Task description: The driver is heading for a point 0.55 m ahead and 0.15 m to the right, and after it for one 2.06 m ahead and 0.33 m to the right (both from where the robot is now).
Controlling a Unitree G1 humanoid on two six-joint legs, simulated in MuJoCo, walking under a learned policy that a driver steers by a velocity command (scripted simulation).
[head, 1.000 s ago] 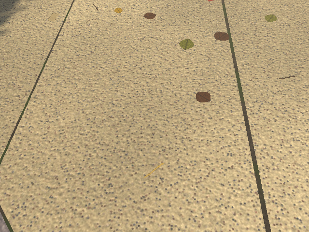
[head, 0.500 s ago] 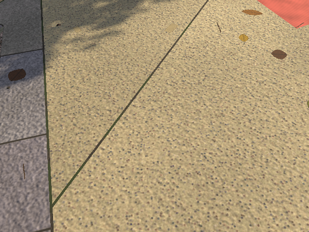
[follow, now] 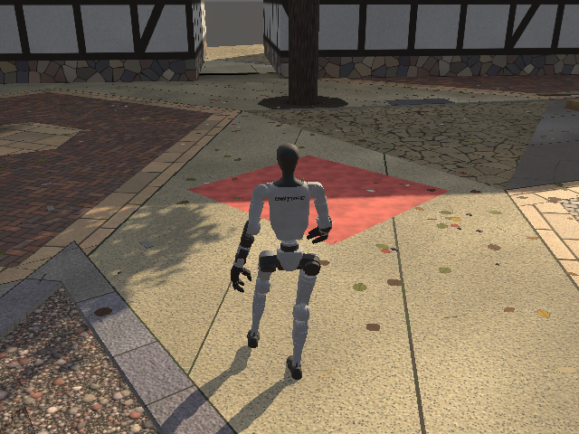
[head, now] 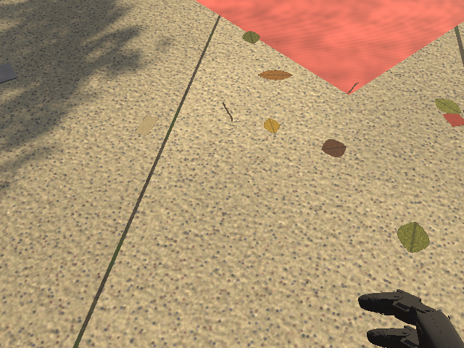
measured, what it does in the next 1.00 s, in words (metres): walks ahead, turning right: left foot, then right foot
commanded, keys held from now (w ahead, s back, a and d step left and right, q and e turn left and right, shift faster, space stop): w+e+shift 0.52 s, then e+shift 0.04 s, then q+shift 0.44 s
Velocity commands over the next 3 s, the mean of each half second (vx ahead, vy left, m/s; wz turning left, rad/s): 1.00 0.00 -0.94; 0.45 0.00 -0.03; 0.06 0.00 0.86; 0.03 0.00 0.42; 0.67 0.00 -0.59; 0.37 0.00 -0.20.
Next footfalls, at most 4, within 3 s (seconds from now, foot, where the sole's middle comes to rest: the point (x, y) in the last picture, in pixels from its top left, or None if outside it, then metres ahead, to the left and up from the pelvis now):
0.16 left None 0.37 0.19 -0.77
0.60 right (303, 289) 0.70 -0.14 -0.77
1.04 left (299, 212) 0.99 -0.13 -0.77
1.52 right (357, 217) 0.98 -0.33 -0.77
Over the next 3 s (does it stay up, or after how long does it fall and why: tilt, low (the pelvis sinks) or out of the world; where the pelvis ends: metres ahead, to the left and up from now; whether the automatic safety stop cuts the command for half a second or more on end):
stays up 1.43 -0.41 -0.03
